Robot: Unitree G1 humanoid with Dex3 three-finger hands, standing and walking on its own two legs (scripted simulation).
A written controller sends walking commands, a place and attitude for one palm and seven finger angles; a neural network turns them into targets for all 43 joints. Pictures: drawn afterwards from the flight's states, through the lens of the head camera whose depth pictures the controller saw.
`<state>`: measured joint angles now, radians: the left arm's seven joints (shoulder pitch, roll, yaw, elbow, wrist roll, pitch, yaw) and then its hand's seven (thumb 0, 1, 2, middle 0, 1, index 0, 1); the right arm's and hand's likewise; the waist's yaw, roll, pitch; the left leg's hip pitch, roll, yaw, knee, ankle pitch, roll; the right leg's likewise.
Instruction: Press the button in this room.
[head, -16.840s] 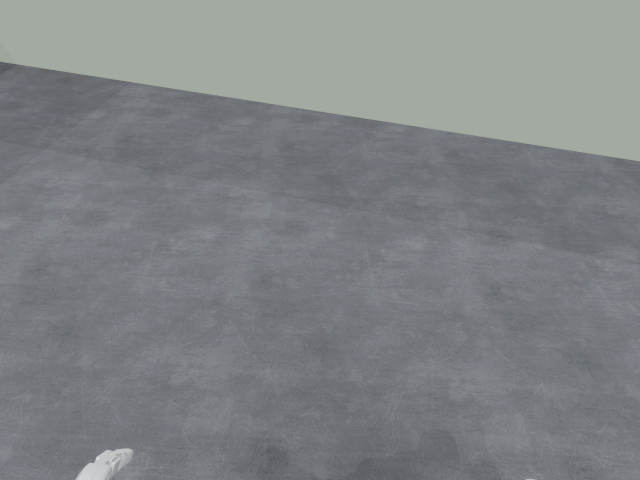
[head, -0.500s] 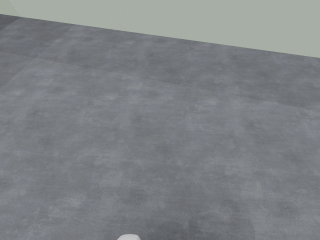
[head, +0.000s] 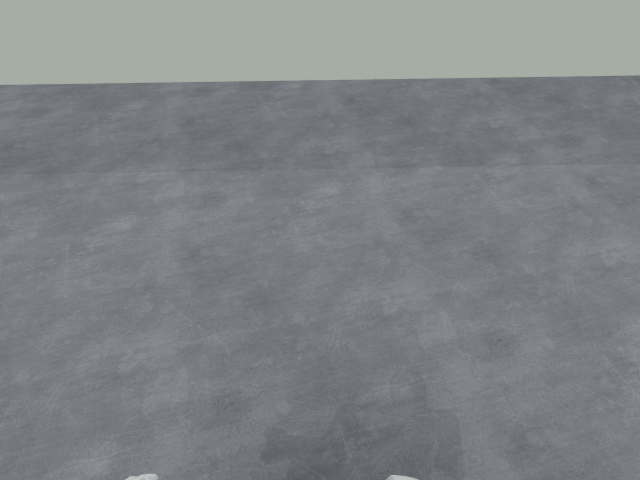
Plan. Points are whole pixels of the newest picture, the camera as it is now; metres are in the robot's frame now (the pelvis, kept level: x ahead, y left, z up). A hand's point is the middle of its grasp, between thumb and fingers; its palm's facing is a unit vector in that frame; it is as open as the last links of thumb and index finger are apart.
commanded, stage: turn or walk to find it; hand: left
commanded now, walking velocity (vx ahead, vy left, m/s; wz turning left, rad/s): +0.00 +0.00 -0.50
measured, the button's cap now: out of the picture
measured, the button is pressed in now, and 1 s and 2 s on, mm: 0 0 0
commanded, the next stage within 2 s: none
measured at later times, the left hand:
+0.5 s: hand out of the picture +0.08 +0.16 -0.16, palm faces -0.15 -0.96 -0.22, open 7.4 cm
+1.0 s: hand out of the picture +0.14 +0.15 -0.16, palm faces -0.44 -0.86 -0.25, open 7.4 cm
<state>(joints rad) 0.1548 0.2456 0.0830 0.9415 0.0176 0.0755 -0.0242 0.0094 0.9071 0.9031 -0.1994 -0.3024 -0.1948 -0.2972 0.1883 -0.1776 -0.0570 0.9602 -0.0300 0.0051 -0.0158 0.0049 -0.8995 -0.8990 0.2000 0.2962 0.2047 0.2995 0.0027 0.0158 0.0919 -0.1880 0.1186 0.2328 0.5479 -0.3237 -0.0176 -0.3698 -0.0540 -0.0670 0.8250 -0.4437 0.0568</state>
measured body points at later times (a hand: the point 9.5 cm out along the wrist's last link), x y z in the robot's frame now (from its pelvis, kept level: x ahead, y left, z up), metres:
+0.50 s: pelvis -0.02 -0.02 +0.01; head +0.02 -0.04 +0.45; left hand +0.09 +0.21 -0.14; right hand +0.02 -0.30 -0.14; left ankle +0.00 +0.13 -0.69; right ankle +0.01 -0.11 -0.73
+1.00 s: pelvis -0.04 +0.00 +0.00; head -0.01 -0.02 +0.45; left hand +0.16 +0.20 -0.14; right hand -0.12 -0.23 -0.15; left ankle +0.00 +0.12 -0.73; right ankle -0.11 -0.11 -0.69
